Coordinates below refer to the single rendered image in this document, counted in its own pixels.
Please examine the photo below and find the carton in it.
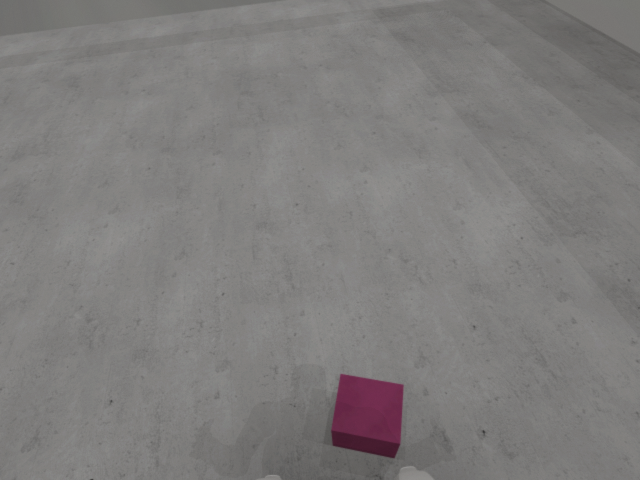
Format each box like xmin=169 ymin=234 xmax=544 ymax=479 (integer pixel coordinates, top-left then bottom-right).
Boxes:
xmin=331 ymin=374 xmax=404 ymax=458

